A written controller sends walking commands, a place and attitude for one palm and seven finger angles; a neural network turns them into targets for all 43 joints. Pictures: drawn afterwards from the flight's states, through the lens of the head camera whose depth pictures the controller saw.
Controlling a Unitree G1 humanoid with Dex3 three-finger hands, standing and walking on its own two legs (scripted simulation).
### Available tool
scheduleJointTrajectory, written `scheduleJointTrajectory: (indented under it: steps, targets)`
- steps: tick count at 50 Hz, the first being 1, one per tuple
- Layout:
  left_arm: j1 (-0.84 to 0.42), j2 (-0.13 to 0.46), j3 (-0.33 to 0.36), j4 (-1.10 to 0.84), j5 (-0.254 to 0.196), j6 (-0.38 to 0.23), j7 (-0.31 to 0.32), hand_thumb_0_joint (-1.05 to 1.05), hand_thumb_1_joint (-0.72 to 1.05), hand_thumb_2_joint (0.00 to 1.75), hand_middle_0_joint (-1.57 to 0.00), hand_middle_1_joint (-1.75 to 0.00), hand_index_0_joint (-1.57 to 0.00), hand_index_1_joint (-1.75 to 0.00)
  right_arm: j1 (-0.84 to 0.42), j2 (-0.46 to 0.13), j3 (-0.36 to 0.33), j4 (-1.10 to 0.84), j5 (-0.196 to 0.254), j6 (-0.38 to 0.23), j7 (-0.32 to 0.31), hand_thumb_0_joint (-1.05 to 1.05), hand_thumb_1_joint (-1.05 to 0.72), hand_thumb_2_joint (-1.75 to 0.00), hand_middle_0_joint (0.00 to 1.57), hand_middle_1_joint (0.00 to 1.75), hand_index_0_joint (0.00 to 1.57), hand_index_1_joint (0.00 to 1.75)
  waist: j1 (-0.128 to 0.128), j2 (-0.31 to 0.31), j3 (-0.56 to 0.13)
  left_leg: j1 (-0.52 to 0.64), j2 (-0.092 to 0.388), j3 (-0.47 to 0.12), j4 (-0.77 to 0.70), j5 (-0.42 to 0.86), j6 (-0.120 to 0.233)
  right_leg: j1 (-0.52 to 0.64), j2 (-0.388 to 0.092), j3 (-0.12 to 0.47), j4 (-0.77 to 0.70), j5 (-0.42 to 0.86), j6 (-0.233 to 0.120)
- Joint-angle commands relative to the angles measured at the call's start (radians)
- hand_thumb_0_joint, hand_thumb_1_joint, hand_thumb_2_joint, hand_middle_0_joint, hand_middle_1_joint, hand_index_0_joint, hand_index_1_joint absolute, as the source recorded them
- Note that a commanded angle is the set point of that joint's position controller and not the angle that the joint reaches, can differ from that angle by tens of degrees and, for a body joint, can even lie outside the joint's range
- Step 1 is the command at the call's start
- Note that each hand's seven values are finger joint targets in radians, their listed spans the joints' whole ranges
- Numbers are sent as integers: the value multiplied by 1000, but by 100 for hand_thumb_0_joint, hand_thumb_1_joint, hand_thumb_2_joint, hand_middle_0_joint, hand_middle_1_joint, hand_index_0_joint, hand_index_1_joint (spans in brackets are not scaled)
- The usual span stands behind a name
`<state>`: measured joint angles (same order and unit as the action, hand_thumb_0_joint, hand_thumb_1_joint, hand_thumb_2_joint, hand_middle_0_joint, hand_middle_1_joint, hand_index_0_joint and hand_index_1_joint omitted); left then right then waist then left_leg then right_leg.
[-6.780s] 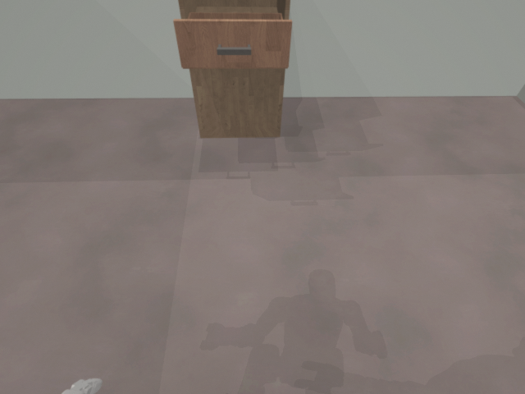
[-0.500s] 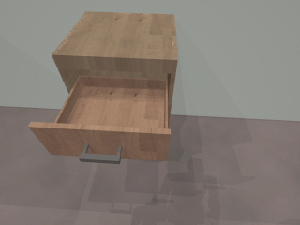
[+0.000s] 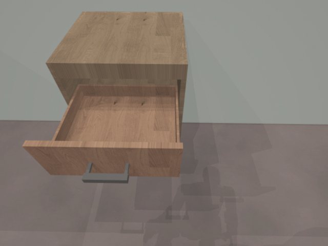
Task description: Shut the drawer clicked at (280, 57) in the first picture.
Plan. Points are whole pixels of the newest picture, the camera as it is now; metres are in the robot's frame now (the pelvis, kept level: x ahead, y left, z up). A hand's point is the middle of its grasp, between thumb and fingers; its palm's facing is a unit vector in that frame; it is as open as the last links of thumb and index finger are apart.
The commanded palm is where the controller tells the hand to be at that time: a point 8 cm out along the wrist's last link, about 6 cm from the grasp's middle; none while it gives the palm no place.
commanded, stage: look again from close up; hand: left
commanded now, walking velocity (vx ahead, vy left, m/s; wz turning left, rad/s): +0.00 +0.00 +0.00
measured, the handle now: (107, 171) +0.33 +0.19 -0.08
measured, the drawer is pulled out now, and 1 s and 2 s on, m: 0.30 0.30 0.30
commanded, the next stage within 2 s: shuffle to correct the standing spot in 0.46 s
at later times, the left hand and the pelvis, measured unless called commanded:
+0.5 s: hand out of the picture -0.02 +0.13 -0.17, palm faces +0.02 -0.98 -0.20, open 7.3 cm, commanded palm none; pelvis -0.01 -0.04 +0.00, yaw +0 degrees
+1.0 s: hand out of the picture -0.01 +0.13 -0.18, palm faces +0.05 -0.98 -0.19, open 7.4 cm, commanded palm none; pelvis +0.03 -0.03 -0.01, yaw +0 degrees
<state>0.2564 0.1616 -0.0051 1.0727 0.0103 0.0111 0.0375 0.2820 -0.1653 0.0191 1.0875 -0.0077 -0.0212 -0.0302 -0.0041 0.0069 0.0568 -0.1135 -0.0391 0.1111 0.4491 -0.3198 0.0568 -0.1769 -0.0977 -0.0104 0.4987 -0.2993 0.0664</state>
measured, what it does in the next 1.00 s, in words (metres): stands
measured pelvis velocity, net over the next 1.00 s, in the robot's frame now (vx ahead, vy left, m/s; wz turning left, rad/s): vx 0.03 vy -0.03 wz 0.01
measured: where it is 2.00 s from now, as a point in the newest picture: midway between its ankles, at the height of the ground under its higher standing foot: outside the picture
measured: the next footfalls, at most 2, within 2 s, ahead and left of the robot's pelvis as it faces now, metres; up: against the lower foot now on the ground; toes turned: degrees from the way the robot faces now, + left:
none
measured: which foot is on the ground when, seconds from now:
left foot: down 0.00-1.00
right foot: down 0.00-1.00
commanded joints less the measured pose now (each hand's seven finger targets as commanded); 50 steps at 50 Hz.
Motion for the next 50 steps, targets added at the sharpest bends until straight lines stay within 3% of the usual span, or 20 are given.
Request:
scheduleJointTrajectory:
  steps: [1, 14, 28, 31, 34, 37, 39, 40, 42, 44, 46, 47, 48, 50]
  targets:
    - [75, 101, 17, -23, 1, -12, 9, 0, 90, 90, -20, -30, -20, -30, 58, -103, -25, -23, -2, -12, -2, 0, -90, -90, 20, 30, 20, 30, 10, -9, 8, -26, 141, -122, -95, 381, -14, 2, -17, 21, -38, 252, -77]
    - [92, 93, 11, -5, 2, -26, 8, 0, 90, 90, -20, -30, -20, -30, 58, -80, -22, 9, 1, -9, 1, 0, -90, -90, 20, 30, 20, 30, 5, -25, -4, -10, 137, -107, -92, 306, -24, -12, -27, 44, -75, 293, -89]
    - [112, 85, 7, 4, 3, -30, 6, 0, 90, 90, -20, -30, -20, -30, 58, -61, -18, 26, 3, -5, 2, 0, -90, -90, 20, 30, 20, 30, 6, -24, 21, -27, 138, -95, -102, 215, -35, -35, -22, 57, -117, 228, -96]
    - [124, 94, 12, 5, 8, -30, 2, 0, 90, 90, -20, -30, -20, -30, 77, -62, -18, 31, -2, 2, 6, 0, -90, -90, 20, 30, 20, 30, 9, -34, 21, -37, 118, -79, -87, 66, -31, -45, -19, 67, -135, 23, -112]
    - [139, 114, 24, -1, 12, -24, -2, 0, 90, 90, -20, -30, -20, -30, 77, -52, -22, 18, -9, 15, 14, 0, -90, -90, 20, 30, 20, 30, 18, -87, 102, -131, 78, -56, -28, -60, -35, -100, -45, 135, -203, -236, -140]
    - [157, 126, 38, -10, 11, -23, -3, 0, 90, 90, -20, -30, -20, -30, 91, -41, -24, 8, -12, 14, 16, 0, -90, -90, 20, 30, 20, 30, 19, -121, 111, -153, 60, -35, 34, -58, -37, -114, -82, 177, -243, -287, -169]
    - [156, 123, 44, -16, 11, -27, -3, 0, 90, 90, -20, -30, -20, -30, 112, -31, -23, 9, -12, 6, 15, 0, -90, -90, 20, 30, 20, 30, 12, -113, 94, -130, 63, -32, 31, -29, -36, -112, -89, 171, -221, -213, -183]
    - [149, 117, 45, -18, 10, -28, -3, 0, 90, 90, -20, -30, -20, -30, 131, -28, -20, 13, -11, -1, 13, 0, -90, -90, 20, 30, 20, 30, 4, -82, 80, -107, 68, -36, 1, -3, -34, -110, -76, 143, -178, -139, -181]
    - [130, 93, 40, -27, 12, -31, -7, 0, 90, 90, -20, -30, -20, -30, 167, -45, -20, 28, -9, -15, 10, 0, -90, -90, 20, 30, 20, 30, -4, 34, 66, -47, 106, -70, -39, 125, -18, -124, -16, 49, -62, -16, -151]
    - [135, 60, 31, -28, 13, -37, -8, 0, 90, 90, -20, -30, -20, -30, 196, -75, -23, 40, -7, -26, 3, 0, -90, -90, 20, 30, 20, 30, 0, 125, 14, -3, 175, -137, -52, 328, 22, -110, 36, -31, 56, 65, -131]
    - [147, 39, 25, -17, 9, -42, -5, 0, 90, 90, -20, -30, -20, -30, 182, -86, -23, 33, -5, -29, -8, 0, -90, -90, 20, 30, 20, 30, 15, 118, 1, 15, 202, -152, -33, 553, 49, -92, 49, -50, 93, 113, -125]
    - [160, 31, 23, -6, 8, -44, -1, 0, 90, 90, -20, -30, -20, -30, 166, -83, -22, 29, -4, -29, -13, 0, -90, -90, 20, 30, 20, 30, 24, 84, 4, 7, 194, -140, -1, 637, 40, -73, 33, -33, 77, 186, -124]
    - [172, 39, 23, 4, 6, -45, 4, 0, 90, 90, -20, -30, -20, -30, 157, -74, -18, 23, -3, -27, -17, 0, -90, -90, 20, 30, 20, 30, 27, 29, 1, -11, 172, -124, 30, 675, 20, -37, 12, -1, 60, 313, -129]
    - [190, 66, 28, 19, 0, -47, 12, 0, 90, 90, -20, -30, -20, -30, 148, -63, -19, 18, -1, -24, -21, 0, -90, -90, 20, 30, 20, 30, 20, -20, -35, -9, 143, -91, 53, 689, -21, 28, -34, 24, 61, 624, -128]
